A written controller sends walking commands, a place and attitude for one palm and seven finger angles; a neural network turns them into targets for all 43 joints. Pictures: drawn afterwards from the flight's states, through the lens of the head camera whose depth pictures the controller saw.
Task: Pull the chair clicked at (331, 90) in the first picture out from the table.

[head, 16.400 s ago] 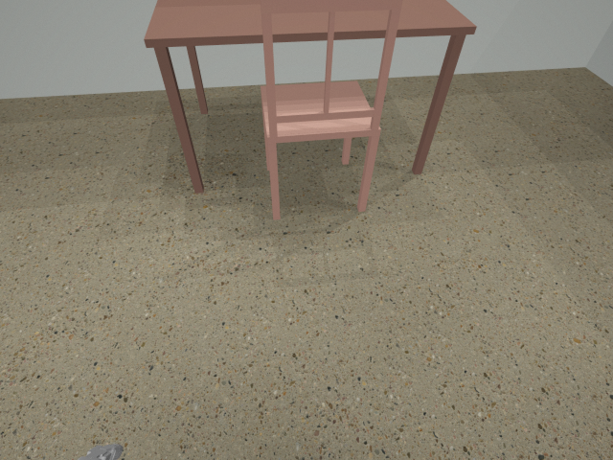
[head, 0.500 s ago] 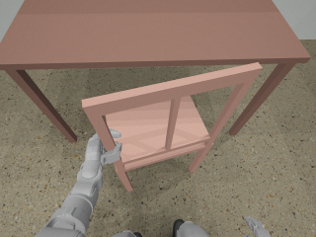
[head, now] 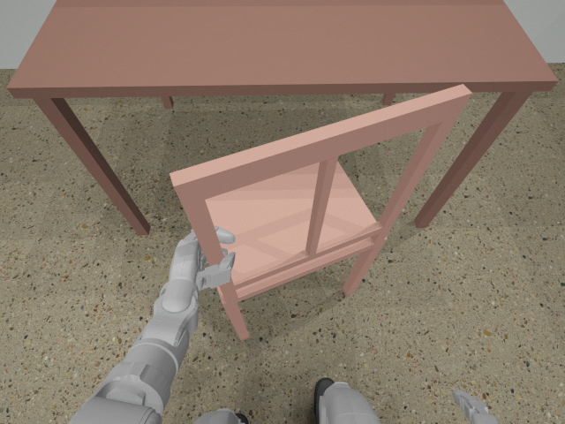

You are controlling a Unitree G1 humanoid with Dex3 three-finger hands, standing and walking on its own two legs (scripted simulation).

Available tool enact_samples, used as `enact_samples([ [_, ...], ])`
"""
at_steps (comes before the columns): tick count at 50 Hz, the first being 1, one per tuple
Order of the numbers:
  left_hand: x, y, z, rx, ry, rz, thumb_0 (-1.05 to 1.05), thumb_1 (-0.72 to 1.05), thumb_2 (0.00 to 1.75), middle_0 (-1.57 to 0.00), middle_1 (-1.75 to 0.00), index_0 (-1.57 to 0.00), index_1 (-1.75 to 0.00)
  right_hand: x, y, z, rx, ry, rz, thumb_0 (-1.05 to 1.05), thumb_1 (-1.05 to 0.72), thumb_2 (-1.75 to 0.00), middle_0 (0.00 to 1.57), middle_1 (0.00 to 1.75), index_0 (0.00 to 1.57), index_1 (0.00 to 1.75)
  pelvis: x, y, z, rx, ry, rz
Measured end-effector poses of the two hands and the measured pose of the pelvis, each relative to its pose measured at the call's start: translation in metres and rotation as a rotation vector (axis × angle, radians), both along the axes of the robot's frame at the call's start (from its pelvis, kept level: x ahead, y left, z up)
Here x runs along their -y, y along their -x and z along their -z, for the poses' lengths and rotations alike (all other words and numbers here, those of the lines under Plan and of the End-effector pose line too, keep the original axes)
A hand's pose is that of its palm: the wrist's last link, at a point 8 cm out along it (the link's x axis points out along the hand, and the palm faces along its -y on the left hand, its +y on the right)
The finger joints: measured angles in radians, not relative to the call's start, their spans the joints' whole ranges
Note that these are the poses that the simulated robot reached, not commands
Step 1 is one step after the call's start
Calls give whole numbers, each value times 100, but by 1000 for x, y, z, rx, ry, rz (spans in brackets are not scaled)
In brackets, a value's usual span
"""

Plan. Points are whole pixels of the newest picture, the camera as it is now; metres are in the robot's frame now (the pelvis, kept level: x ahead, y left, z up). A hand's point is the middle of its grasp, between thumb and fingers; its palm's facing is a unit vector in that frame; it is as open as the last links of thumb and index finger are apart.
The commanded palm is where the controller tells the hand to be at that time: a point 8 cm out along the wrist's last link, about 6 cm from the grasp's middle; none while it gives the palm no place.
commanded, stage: step backward, pulling the chair out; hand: left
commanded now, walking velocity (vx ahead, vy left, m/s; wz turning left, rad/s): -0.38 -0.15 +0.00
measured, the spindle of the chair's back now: (318, 213) +0.45 -0.06 -0.06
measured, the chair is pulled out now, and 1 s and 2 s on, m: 0.12 0.25 0.42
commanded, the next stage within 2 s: none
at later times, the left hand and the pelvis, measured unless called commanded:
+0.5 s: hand (225, 313) +0.27 +0.09 -0.06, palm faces -0.15 -0.97 -0.18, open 5.6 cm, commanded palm +0.27 +0.14 -0.06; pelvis -0.06 +0.01 +0.00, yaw -3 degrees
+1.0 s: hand (225, 370) +0.19 +0.08 -0.06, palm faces -0.20 -0.96 -0.20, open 5.8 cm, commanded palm +0.18 +0.13 -0.05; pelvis -0.15 +0.01 +0.01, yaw -4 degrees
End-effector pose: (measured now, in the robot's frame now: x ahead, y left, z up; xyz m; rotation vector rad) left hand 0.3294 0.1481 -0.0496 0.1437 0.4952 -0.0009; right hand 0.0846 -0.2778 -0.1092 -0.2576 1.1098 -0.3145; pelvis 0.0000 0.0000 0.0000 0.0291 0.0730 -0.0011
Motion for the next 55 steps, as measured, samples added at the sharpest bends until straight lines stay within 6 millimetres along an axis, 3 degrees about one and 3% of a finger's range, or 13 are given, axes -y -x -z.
enact_samples([
  [9,4,19,0,15,-30,4,2,63,69,-22,-114,-50,-145,-26,16,15,17,-113,3,1,-91,-90,20,30,20,30,11,18,1,11,30,36],
  [15,7,32,-1,8,-32,15,1,63,68,-21,-113,-50,-145,-22,33,15,42,-85,15,1,-91,-90,21,30,20,30,3,40,4,10,35,22],
  [22,7,57,-4,19,-42,112,0,66,71,-15,-114,-46,-143,-21,58,-1,52,-16,29,1,-91,-90,20,30,20,30,-12,58,1,23,27,48],
  [30,10,80,-5,22,-66,101,0,64,74,-16,-115,-47,-142,-30,77,10,42,-102,-9,1,-91,-90,20,30,20,30,4,80,-1,25,57,84],
  [36,17,98,-7,0,-76,69,1,65,75,-15,-112,-46,-138,-18,101,13,61,-113,48,1,-91,-90,21,30,20,30,12,102,-3,25,44,79],
  [44,18,123,-9,-8,-56,116,2,67,76,-11,-113,-42,-137,-5,133,2,22,0,31,1,-91,-90,20,30,20,30,-8,127,-3,0,33,28],
  [49,15,140,-11,-1,-64,165,3,68,77,-10,-115,-40,-136,-18,146,-8,22,-8,19,1,-91,-90,20,30,20,30,-12,145,-8,8,16,59],
  [55,15,160,-12,7,-92,152,3,67,78,-12,-116,-41,-137,-38,158,6,39,-127,-3,1,-91,-90,20,30,20,30,1,160,-7,10,44,78],
])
